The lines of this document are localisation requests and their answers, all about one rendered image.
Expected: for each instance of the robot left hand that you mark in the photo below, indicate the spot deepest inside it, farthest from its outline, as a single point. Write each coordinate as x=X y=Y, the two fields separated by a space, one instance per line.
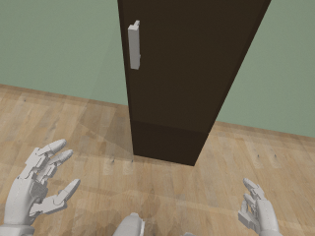
x=21 y=207

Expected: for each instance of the left robot thigh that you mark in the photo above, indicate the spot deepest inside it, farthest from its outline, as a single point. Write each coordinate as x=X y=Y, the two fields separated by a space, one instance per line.
x=131 y=225

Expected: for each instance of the handle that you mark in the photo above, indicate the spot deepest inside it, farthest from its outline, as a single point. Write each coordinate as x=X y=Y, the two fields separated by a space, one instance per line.
x=134 y=45

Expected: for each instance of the cupboard door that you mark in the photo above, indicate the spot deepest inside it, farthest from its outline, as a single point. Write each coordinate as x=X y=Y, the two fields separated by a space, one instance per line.
x=189 y=49

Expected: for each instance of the left robot shin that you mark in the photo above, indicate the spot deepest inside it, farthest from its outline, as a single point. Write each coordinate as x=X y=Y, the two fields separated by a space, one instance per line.
x=134 y=214

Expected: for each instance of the robot right hand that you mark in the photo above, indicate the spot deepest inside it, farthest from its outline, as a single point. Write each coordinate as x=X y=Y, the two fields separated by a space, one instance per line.
x=263 y=216

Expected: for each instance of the left robot forearm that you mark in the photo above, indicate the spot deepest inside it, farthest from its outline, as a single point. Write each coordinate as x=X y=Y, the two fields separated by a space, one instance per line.
x=16 y=230

